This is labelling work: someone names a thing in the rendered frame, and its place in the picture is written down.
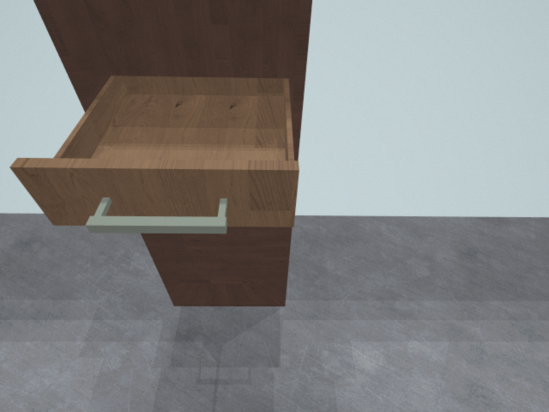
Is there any cabinet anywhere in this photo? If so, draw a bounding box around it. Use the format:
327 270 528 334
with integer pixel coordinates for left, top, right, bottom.
33 0 312 306

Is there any handle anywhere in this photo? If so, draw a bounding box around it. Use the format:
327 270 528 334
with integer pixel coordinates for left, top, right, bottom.
86 197 227 233

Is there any drawer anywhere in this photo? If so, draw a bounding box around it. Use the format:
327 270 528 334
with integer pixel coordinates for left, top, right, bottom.
10 76 299 227

